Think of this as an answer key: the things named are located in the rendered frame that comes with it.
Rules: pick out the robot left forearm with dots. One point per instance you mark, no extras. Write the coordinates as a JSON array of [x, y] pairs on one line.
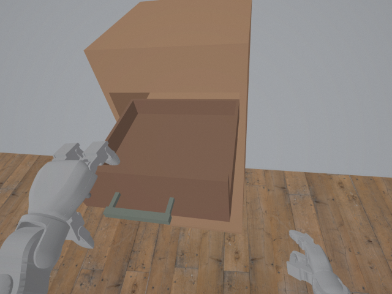
[[29, 254]]

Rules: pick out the handle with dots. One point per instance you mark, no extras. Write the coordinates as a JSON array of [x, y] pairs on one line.
[[138, 215]]

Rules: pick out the drawer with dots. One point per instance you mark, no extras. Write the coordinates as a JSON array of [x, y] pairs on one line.
[[180, 148]]

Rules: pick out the right robot hand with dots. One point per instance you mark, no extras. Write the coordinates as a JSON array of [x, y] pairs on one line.
[[301, 266]]

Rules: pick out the left robot hand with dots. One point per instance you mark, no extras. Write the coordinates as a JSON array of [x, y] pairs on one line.
[[62, 185]]

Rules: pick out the cabinet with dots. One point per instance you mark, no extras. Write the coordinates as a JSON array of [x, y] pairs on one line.
[[181, 49]]

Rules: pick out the robot right forearm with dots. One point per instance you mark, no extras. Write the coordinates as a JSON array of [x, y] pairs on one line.
[[326, 282]]

